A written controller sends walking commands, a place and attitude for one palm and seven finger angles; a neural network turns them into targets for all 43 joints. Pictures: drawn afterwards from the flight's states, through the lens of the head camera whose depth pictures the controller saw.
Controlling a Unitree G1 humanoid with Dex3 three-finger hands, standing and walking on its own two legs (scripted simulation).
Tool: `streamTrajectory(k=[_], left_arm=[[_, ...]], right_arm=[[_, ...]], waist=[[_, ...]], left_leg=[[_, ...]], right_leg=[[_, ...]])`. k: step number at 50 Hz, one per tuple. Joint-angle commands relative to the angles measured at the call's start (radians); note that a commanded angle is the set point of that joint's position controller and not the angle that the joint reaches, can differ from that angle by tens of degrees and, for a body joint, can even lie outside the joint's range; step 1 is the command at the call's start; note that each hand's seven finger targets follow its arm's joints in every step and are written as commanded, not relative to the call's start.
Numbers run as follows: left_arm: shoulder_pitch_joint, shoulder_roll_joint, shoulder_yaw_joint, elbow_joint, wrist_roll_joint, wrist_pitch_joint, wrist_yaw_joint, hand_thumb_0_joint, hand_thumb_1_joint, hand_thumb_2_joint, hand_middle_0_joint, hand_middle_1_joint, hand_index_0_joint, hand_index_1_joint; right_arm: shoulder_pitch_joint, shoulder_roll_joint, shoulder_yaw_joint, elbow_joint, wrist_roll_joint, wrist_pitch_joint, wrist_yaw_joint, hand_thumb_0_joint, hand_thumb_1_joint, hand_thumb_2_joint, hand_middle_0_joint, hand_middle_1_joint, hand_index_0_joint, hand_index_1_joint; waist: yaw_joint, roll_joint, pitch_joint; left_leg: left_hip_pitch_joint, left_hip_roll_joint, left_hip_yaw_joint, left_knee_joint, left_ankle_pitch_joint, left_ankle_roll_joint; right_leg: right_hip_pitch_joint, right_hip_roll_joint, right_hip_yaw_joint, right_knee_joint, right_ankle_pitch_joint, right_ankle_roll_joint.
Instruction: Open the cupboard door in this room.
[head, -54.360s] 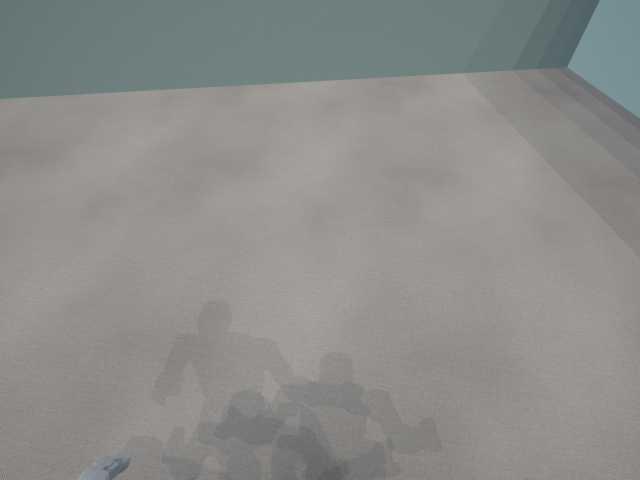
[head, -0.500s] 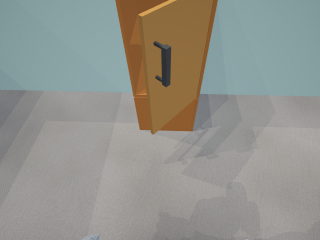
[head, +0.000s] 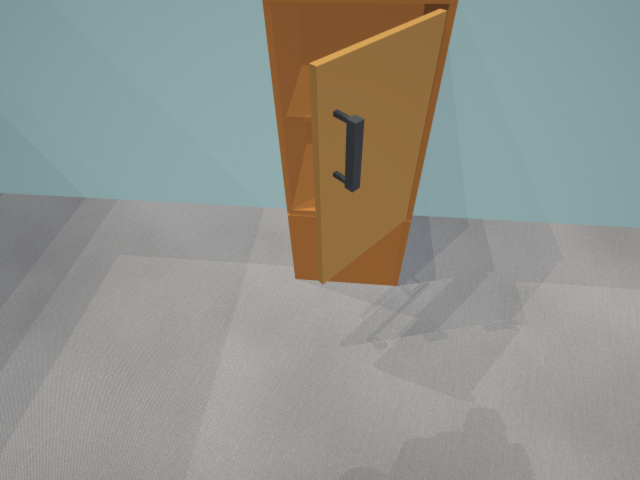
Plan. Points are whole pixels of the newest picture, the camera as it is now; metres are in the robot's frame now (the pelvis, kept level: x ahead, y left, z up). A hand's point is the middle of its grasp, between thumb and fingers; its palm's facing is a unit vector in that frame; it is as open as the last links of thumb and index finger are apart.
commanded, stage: let the arm hang, fingers relaxed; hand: left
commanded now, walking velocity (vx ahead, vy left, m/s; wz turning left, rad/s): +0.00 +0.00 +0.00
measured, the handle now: (345, 151) +0.68 -0.01 +0.04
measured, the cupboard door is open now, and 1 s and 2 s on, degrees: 49 49 49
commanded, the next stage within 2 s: look to check the result in 0.32 s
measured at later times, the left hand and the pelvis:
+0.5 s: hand out of the picture +0.01 +0.17 -0.17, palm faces +0.03 -0.98 -0.20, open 7.4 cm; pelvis +0.01 +0.00 +0.00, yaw +0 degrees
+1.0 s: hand out of the picture +0.06 +0.20 -0.17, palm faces +0.01 -0.97 -0.26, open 7.4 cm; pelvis +0.03 +0.00 +0.00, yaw +0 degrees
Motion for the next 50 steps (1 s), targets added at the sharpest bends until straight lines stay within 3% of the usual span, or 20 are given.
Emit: streamTrajectory(k=[1,7,12,16,23,27,34,37,50], left_arm=[[0.031,0.102,0.014,-0.027,-0.005,-0.016,0.006,0.0,0.9,0.9,-0.2,-0.3,-0.2,-0.3],[0.047,0.097,0.018,-0.019,-0.006,-0.02,0.009,0.0,0.9,0.9,-0.2,-0.3,-0.2,-0.3],[0.051,0.094,0.018,-0.013,-0.007,-0.027,0.01,0.0,0.9,0.9,-0.2,-0.3,-0.2,-0.3],[0.048,0.09,0.016,-0.008,-0.008,-0.03,0.011,0.0,0.9,0.9,-0.2,-0.3,-0.2,-0.3],[0.036,0.102,0.016,-0.008,-0.007,-0.029,0.011,0.0,0.9,0.9,-0.2,-0.3,-0.2,-0.3],[0.028,0.115,0.018,-0.013,-0.006,-0.034,0.011,0.0,0.9,0.9,-0.2,-0.3,-0.2,-0.3],[0.004,0.142,0.021,-0.019,-0.007,-0.041,0.009,0.0,0.9,0.9,-0.2,-0.3,-0.2,-0.3],[-0.006,0.157,0.023,-0.022,-0.007,-0.043,0.008,0.0,0.9,0.9,-0.2,-0.3,-0.2,-0.3],[-0.063,0.207,0.027,-0.033,-0.007,-0.043,0.002,0.0,0.9,0.9,-0.2,-0.3,-0.2,-0.3]], right_arm=[[0.072,-0.084,-0.02,-0.014,0.004,-0.011,-0.006,0.0,-0.9,-0.9,0.2,0.3,0.2,0.3],[0.091,-0.072,-0.019,-0.005,0.007,-0.018,-0.01,0.0,-0.9,-0.9,0.2,0.3,0.2,0.3],[0.096,-0.072,-0.021,-0.001,0.01,-0.024,-0.012,0.0,-0.9,-0.9,0.2,0.3,0.2,0.3],[0.09,-0.074,-0.021,0.004,0.011,-0.028,-0.014,0.0,-0.9,-0.9,0.2,0.3,0.2,0.3],[0.07,-0.084,-0.023,0.005,0.011,-0.024,-0.012,0.0,-0.9,-0.9,0.2,0.3,0.2,0.3],[0.058,-0.102,-0.027,-0.001,0.013,-0.026,-0.011,0.0,-0.9,-0.9,0.2,0.3,0.2,0.3],[0.012,-0.131,-0.031,-0.006,0.012,-0.032,-0.011,0.0,-0.9,-0.9,0.2,0.3,0.2,0.3],[-0.006,-0.151,-0.033,-0.01,0.014,-0.032,-0.011,0.0,-0.9,-0.9,0.2,0.3,0.2,0.3],[-0.069,-0.2,-0.035,-0.014,0.011,-0.033,-0.007,0.0,-0.9,-0.9,0.2,0.3,0.2,0.3]], waist=[[-0.007,-0.041,0.09],[-0.002,-0.009,0.07],[-0.003,-0.035,0.044],[-0.006,-0.009,0.037],[-0.008,-0.018,0.074],[-0.008,-0.047,0.052],[-0.009,-0.028,0.016],[-0.008,-0.052,0.013],[-0.008,-0.026,-0.004]], left_leg=[[-0.08,0.096,-0.097,-0.109,-0.128,0.024],[-0.081,0.1,-0.101,-0.109,-0.103,0.024],[-0.055,0.101,-0.092,-0.095,-0.039,0.023],[-0.034,0.105,-0.093,-0.096,0.002,0.021],[-0.036,0.105,-0.09,-0.097,-0.019,0.02],[-0.019,0.107,-0.088,-0.09,0.006,0.022],[0.019,0.112,-0.089,-0.086,0.081,0.02],[0.029,0.115,-0.087,-0.086,0.091,0.021],[0.062,0.126,-0.082,-0.1,0.114,0.012]], right_leg=[[-0.056,-0.114,0.138,-0.123,-0.174,-0.007],[-0.029,-0.112,0.13,-0.098,-0.123,-0.012],[-0.008,-0.118,0.129,-0.089,-0.065,-0.015],[-0.003,-0.122,0.127,-0.082,-0.019,-0.015],[-0.025,-0.123,0.129,-0.096,-0.046,-0.014],[-0.01,-0.122,0.129,-0.098,-0.026,-0.014],[0.019,-0.131,0.133,-0.09,0.071,-0.015],[0.024,-0.13,0.131,-0.092,0.094,-0.015],[0.046,-0.136,0.147,-0.101,0.147,-0.017]])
